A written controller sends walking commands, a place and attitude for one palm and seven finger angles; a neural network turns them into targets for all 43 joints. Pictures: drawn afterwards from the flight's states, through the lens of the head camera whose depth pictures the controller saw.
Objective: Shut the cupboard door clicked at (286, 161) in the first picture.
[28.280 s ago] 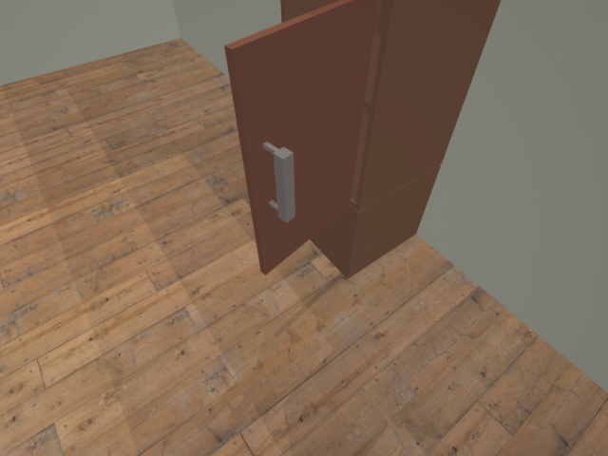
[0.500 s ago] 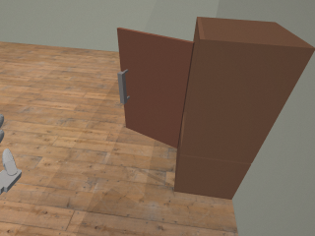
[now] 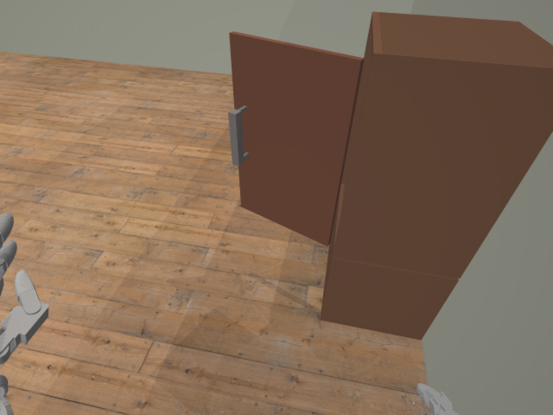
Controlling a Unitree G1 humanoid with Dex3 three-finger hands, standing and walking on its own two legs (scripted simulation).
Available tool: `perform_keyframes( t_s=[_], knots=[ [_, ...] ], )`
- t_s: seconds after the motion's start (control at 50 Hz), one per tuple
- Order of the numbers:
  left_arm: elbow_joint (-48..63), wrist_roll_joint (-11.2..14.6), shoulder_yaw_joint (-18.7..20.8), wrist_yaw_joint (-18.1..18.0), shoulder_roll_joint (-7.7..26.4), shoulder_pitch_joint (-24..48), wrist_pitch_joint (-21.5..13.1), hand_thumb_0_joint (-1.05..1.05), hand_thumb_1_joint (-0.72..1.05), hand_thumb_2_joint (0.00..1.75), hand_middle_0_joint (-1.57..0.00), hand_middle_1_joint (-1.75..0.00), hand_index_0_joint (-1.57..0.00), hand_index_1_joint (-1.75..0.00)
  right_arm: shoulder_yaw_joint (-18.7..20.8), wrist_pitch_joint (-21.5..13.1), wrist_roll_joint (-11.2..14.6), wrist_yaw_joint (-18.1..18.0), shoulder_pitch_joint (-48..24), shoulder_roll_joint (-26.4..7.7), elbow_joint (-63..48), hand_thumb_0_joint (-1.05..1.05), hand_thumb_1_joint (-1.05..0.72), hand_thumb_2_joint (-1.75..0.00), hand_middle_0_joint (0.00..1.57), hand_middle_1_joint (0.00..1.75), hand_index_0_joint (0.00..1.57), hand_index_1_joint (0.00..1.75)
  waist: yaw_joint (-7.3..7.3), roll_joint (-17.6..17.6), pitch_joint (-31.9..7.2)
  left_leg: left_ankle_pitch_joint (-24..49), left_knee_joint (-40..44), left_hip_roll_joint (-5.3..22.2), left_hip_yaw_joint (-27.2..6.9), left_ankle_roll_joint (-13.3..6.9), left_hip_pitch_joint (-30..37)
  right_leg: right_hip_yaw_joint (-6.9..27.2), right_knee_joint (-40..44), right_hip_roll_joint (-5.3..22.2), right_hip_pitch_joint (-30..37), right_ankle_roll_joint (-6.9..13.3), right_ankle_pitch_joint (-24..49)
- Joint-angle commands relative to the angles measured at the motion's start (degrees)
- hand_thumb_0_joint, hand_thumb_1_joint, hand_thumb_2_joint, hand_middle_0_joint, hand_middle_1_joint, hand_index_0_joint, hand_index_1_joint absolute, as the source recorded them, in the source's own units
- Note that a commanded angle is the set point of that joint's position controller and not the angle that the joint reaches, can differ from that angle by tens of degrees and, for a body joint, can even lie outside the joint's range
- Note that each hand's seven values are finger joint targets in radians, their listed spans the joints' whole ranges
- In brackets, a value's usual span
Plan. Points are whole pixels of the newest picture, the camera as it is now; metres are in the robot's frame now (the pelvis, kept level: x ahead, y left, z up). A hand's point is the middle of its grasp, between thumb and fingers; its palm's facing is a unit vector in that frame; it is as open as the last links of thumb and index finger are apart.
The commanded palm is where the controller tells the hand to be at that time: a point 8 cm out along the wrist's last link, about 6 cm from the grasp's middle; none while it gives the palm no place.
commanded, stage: let the arm hang, fingers relaxed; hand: left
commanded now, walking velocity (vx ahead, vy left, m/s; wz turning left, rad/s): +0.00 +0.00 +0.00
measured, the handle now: (241, 136) +0.88 +0.19 -0.02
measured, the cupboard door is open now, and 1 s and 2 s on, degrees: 69 69 69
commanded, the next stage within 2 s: look to check the result in 1.12 s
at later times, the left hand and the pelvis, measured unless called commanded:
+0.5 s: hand out of the picture -0.02 +0.19 -0.18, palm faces +0.04 -0.98 -0.21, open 7.1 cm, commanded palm none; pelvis -0.01 -0.01 +0.00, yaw +1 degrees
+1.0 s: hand out of the picture -0.04 +0.14 -0.18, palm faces +0.05 -0.99 -0.12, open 7.4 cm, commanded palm none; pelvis +0.01 -0.01 +0.00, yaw +0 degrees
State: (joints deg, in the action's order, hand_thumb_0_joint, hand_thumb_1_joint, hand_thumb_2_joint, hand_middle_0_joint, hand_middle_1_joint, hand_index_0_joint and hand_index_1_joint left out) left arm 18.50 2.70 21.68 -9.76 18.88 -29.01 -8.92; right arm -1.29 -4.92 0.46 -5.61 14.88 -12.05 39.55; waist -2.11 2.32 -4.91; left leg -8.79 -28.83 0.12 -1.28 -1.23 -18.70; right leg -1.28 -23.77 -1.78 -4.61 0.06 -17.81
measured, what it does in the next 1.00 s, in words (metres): stands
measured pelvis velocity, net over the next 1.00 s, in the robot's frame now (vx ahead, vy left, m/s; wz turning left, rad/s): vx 0.01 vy -0.01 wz -0.01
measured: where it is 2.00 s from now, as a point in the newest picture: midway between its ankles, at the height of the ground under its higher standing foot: outside the picture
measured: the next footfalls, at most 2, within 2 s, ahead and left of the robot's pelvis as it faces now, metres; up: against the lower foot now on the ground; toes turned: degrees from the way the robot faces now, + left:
none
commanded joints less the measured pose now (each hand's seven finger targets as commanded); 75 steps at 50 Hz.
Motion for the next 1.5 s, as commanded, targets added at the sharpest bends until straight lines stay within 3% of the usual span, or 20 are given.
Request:
perform_keyframes(
  t_s=[0.0, 0.02, 0.04, 0.08, 0.1, 0.14, 0.16, 0.18, 0.22, 0.26, 0.3, 0.32, 0.36, 0.38, 0.4, 0.48, 0.58, 0.84, 1.02, 1.48],
  knots=[
    [-27.0, -3.1, -17.1, 6.6, 1.5, 6.9, 1.9, 0.00, 0.90, 0.90, -0.20, -0.30, -0.20, -0.30, 4.5, -8.0, -0.1, 4.0, -10.3, -13.9, -0.2, 0.00, -0.90, -0.90, 0.20, 0.30, 0.20, 0.30, 4.15, 1.2, 10.3, 4.9, 1.9, 6.3, -8.5, -1.0, 1.6, -0.5, -3.1, 4.4, -18.1, 1.7, 2.9],
    [-29.5, -4.5, -14.5, 9.0, 3.5, 5.8, 8.2, 0.00, 0.90, 0.90, -0.20, -0.30, -0.20, -0.30, 5.4, -2.3, -0.5, 5.1, -6.5, -16.6, 1.7, 0.00, -0.90, -0.90, 0.20, 0.30, 0.20, 0.30, 2.38, 1.6, 7.3, 8.9, 1.8, 6.8, -6.6, -1.8, 0.5, 2.9, -2.2, 5.9, -13.6, 1.8, 3.2],
    [-28.9, -4.4, -14.7, 9.4, 2.7, 5.6, 10.1, 0.00, 0.90, 0.90, -0.20, -0.30, -0.20, -0.30, 4.9, -0.4, -0.3, 4.9, -5.5, -14.0, 0.5, 0.00, -0.90, -0.90, 0.20, 0.30, 0.20, 0.30, 2.10, 0.3, 7.0, 9.5, -0.2, 5.8, -5.0, -1.5, 1.9, 2.8, -2.1, 5.7, -14.1, 2.1, 2.1],
    [-33.0, -4.7, -15.7, 9.5, 1.5, 7.5, 9.8, 0.00, 0.90, 0.90, -0.20, -0.30, -0.20, -0.30, 4.1, 0.8, -1.1, 5.0, -5.0, -12.2, 1.0, 0.00, -0.90, -0.90, 0.20, 0.30, 0.20, 0.30, 1.85, -2.6, 3.5, 9.9, -2.8, 5.4, -5.9, -1.9, 1.4, 2.8, -3.7, 5.6, -13.9, 3.1, 1.6],
    [-35.9, -4.9, -16.2, 9.6, 2.1, 7.7, 9.5, 0.00, 0.90, 0.90, -0.20, -0.30, -0.20, -0.30, 3.9, 1.4, -1.5, 5.0, -4.4, -11.9, 1.2, 0.00, -0.90, -0.90, 0.20, 0.30, 0.20, 0.30, 2.01, -6.4, 1.6, 11.8, -4.1, 4.9, -6.2, -1.8, 2.5, 3.7, -3.8, 5.9, -12.7, 3.5, 3.4],
    [-41.2, -4.8, -16.9, 9.5, 3.1, 9.0, 9.2, 0.00, 0.90, 0.90, -0.20, -0.30, -0.20, -0.30, 3.5, 2.3, -1.7, 5.0, -4.4, -11.0, 1.3, 0.00, -0.90, -0.90, 0.20, 0.30, 0.20, 0.30, 2.22, -11.5, -0.4, 12.1, -6.5, 3.1, -5.4, -1.2, 1.5, 6.0, -2.9, 8.5, -10.1, 4.6, 9.4],
    [-44.1, -4.6, -17.4, 9.3, 3.1, 10.0, 9.3, 0.00, 0.90, 0.90, -0.20, -0.30, -0.20, -0.30, 3.2, 2.8, -1.8, 5.0, -4.2, -10.3, 1.8, 0.00, -0.90, -0.90, 0.20, 0.30, 0.20, 0.30, 2.45, -11.9, -0.4, 11.0, -7.4, 2.2, -4.4, -0.7, 1.8, 6.8, -2.5, 9.9, -10.2, 5.4, 11.7],
    [-46.7, -4.4, -17.9, 9.0, 2.9, 11.0, 9.5, 0.00, 0.90, 0.90, -0.20, -0.30, -0.20, -0.30, 3.0, 3.4, -2.0, 4.9, -3.8, -9.6, 2.6, 0.00, -0.90, -0.90, 0.20, 0.30, 0.20, 0.30, 2.73, -11.5, 0.0, 10.4, -7.8, 1.8, -3.6, -0.3, 2.3, 6.9, -2.2, 10.5, -10.4, 5.9, 12.9],
    [-51.4, -4.2, -18.7, 8.5, 2.9, 12.0, 10.0, 0.00, 0.90, 0.90, -0.20, -0.30, -0.20, -0.30, 2.7, 4.2, -2.2, 4.8, -2.9, -9.1, 4.0, 0.00, -0.90, -0.90, 0.20, 0.30, 0.20, 0.30, 3.09, -4.5, 0.8, 12.1, -6.1, 2.5, -4.0, -0.1, 4.2, 6.0, -2.9, 9.6, -10.8, 5.4, 10.4],
    [-56.7, -3.9, -19.1, 8.4, 2.2, 10.4, 10.0, 0.00, 0.90, 0.90, -0.20, -0.30, -0.20, -0.30, 2.3, 4.5, -2.1, 4.6, -2.7, -8.6, 6.1, 0.00, -0.90, -0.90, 0.20, 0.30, 0.20, 0.30, 2.46, 2.9, 0.9, 12.3, -2.4, 3.7, -6.4, -0.9, 4.2, 5.3, -2.7, 7.4, -8.9, 3.9, 6.2],
    [-61.5, -3.7, -19.1, 8.4, 2.2, 8.8, 10.0, 0.00, 0.90, 0.90, -0.20, -0.30, -0.20, -0.30, 2.3, 4.7, -1.8, 4.3, -2.5, -8.8, 7.8, 0.00, -0.90, -0.90, 0.20, 0.30, 0.20, 0.30, 1.78, 6.3, 3.1, 9.6, 0.0, 4.2, -7.7, -1.3, 3.0, 5.1, -1.2, 6.3, -7.8, 3.4, 3.0],
    [-62.9, -3.8, -18.3, 8.4, 0.1, 7.7, 9.9, 0.00, 0.90, 0.90, -0.20, -0.30, -0.20, -0.30, 2.6, 4.8, -2.0, 4.1, -1.9, -7.9, 8.6, 0.00, -0.90, -0.90, 0.20, 0.30, 0.20, 0.30, 1.72, 9.0, 3.0, 6.4, 1.3, 4.4, -8.1, -1.5, 2.7, 4.5, -0.4, 6.4, -7.2, 3.6, 1.5],
    [-66.6, -3.5, -18.8, 8.6, 0.2, 6.7, 10.1, 0.00, 0.90, 0.90, -0.20, -0.30, -0.20, -0.30, 2.5, 5.2, -1.9, 3.9, -0.5, -7.5, 10.5, 0.00, -0.90, -0.90, 0.20, 0.30, 0.20, 0.30, 1.58, 11.8, 4.0, -0.9, 4.8, 4.5, -9.1, -1.6, 1.7, 4.0, 0.1, 5.6, -6.3, 3.8, -1.3],
    [-68.2, -3.4, -18.9, 8.7, 0.0, 6.3, 10.1, 0.00, 0.90, 0.90, -0.20, -0.30, -0.20, -0.30, 2.6, 5.3, -1.8, 3.8, 0.0, -7.4, 11.5, 0.00, -0.90, -0.90, 0.20, 0.30, 0.20, 0.30, 1.47, 11.6, 4.7, -3.8, 6.3, 4.6, -9.8, -1.6, 1.2, 4.0, 0.4, 5.2, -5.9, 3.8, -1.8],
    [-69.5, -3.5, -18.9, 8.7, 0.1, 5.9, 10.0, 0.00, 0.90, 0.90, -0.20, -0.30, -0.20, -0.30, 2.8, 5.3, -1.6, 3.6, 0.9, -7.9, 11.9, 0.00, -0.90, -0.90, 0.20, 0.30, 0.20, 0.30, 1.38, 8.0, 5.0, -4.2, 6.9, 5.0, -10.3, -1.9, 1.5, 3.4, 1.0, 5.0, -5.6, 3.8, -1.6],
    [-74.3, -3.5, -19.7, 8.7, -1.1, 4.7, 9.6, 0.00, 0.90, 0.90, -0.20, -0.30, -0.20, -0.30, 3.1, 5.5, -1.3, 3.5, 2.9, -7.4, 14.7, 0.00, -0.90, -0.90, 0.20, 0.30, 0.20, 0.30, 1.90, -0.2, 6.8, -6.9, 7.7, 4.5, -9.0, -1.5, 3.0, 4.5, 4.1, 5.8, -7.3, 3.9, -2.7],
    [-78.1, -3.4, -20.3, 8.4, -2.2, 3.5, 9.4, 0.00, 0.90, 0.90, -0.20, -0.30, -0.20, -0.30, 3.0, 5.7, -1.1, 3.5, 5.0, -5.8, 18.1, 0.00, -0.90, -0.90, 0.20, 0.30, 0.20, 0.30, 2.60, -5.1, 9.5, -5.1, 7.2, 4.2, -6.9, -1.2, 6.8, 4.7, 6.5, 6.5, -11.7, 3.9, -5.2],
    [-82.7, -3.4, -21.1, 7.7, -5.4, 0.1, 9.1, 0.00, 0.90, 0.90, -0.20, -0.30, -0.20, -0.30, 2.1, 5.5, -1.1, 3.4, 5.7, -1.9, 22.7, 0.00, -0.90, -0.90, 0.20, 0.30, 0.20, 0.30, 2.26, -3.4, 13.4, -0.5, 7.5, 3.7, -4.4, -1.0, 7.2, 5.3, 6.8, 6.8, -12.8, 3.2, -2.6],
    [-83.1, -3.3, -20.6, 7.5, -6.7, 0.2, 9.0, 0.00, 0.90, 0.90, -0.20, -0.30, -0.20, -0.30, 1.9, 5.1, -1.1, 2.9, 6.3, -0.6, 23.2, 0.00, -0.90, -0.90, 0.20, 0.30, 0.20, 0.30, 2.03, -0.6, 11.6, 2.6, 7.1, 3.7, -4.3, -0.9, 6.8, 4.6, 6.1, 6.6, -9.5, 3.1, 1.4],
    [-83.3, -3.2, -20.5, 7.2, -7.5, 0.2, 8.9, 0.00, 0.90, 0.90, -0.20, -0.30, -0.20, -0.30, 1.9, 5.4, -1.1, 2.8, 6.3, -0.3, 23.8, 0.00, -0.90, -0.90, 0.20, 0.30, 0.20, 0.30, 2.12, -3.1, 12.0, 5.2, 5.8, 4.2, -3.7, -1.1, 8.0, 4.4, 6.6, 6.6, -8.9, 2.8, 3.8]
  ],
)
